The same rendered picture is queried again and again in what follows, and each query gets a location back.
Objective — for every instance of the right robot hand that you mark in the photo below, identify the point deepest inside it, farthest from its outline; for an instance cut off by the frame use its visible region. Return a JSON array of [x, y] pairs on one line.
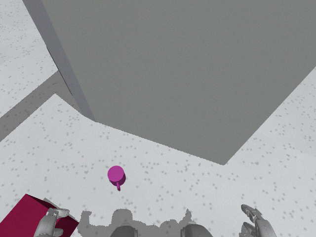
[[262, 227]]

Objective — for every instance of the left robot hand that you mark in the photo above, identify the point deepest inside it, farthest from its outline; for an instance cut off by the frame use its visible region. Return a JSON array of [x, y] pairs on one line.
[[46, 225]]

